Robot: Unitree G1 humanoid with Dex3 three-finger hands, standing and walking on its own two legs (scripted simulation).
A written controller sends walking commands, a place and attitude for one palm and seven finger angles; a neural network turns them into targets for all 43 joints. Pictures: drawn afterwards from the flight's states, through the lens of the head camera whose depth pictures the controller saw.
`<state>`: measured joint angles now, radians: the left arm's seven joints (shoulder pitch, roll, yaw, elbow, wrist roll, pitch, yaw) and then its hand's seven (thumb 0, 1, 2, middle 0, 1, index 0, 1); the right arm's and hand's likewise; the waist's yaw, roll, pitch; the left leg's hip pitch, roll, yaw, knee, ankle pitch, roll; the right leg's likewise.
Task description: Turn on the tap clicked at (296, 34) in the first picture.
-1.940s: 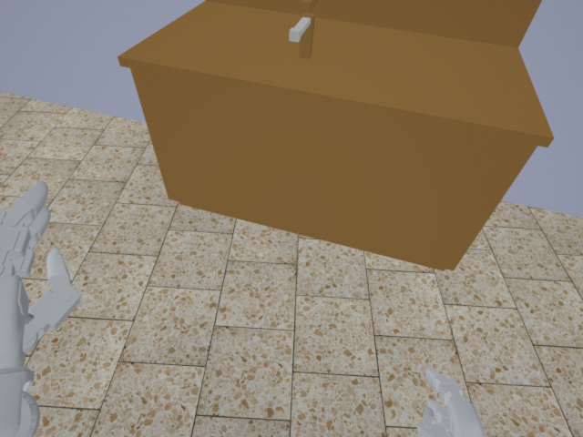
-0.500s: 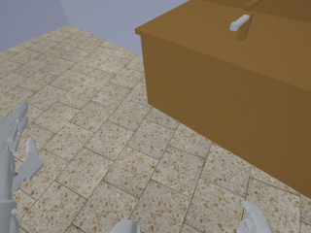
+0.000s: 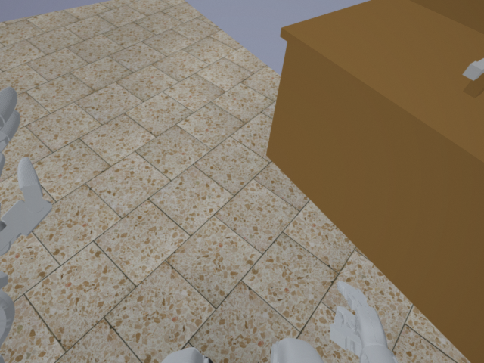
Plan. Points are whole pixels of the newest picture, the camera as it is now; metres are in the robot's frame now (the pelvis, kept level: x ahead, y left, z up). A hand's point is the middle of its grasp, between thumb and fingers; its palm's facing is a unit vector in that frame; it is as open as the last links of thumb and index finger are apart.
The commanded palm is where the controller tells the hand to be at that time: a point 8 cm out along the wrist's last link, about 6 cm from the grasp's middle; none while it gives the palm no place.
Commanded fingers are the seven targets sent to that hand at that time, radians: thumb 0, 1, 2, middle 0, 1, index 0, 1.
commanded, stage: walk to a spot facing it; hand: left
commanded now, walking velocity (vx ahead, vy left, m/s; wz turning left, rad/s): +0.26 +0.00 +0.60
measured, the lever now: (474, 70) +0.70 -0.52 +0.12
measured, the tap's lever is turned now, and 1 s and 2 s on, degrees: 0 0 0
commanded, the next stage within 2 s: none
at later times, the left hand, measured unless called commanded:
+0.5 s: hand (65, 274) +0.18 +0.18 +0.20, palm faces +0.61 -0.68 -0.40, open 7.4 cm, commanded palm +0.11 +0.22 +0.19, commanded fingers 0.00 0.90 0.90 -0.20 -0.30 -0.20 -0.30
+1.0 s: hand out of the picture +0.03 +0.23 +0.22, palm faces +0.81 -0.46 -0.37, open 7.4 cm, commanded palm -0.04 +0.24 +0.19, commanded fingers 0.00 0.90 0.90 -0.20 -0.30 -0.20 -0.30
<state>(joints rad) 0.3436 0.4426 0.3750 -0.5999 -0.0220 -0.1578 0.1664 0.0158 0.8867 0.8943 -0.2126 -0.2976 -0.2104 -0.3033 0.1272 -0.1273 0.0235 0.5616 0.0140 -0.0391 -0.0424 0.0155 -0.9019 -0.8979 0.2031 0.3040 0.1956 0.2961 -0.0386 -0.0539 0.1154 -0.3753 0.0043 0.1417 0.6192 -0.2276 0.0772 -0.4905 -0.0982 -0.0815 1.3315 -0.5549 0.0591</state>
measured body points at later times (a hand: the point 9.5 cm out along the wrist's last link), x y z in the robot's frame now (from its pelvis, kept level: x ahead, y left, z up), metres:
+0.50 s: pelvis +0.04 -0.09 +0.01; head +0.05 -0.11 +0.46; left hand +0.14 +0.21 +0.22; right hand +0.28 -0.27 -0.08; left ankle +0.01 +0.04 -0.63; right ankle +0.08 -0.17 -0.72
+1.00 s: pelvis -0.01 -0.08 +0.02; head -0.01 -0.05 +0.47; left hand -0.01 +0.25 +0.24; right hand +0.25 -0.15 -0.05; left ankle -0.03 +0.02 -0.72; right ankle +0.10 -0.21 -0.62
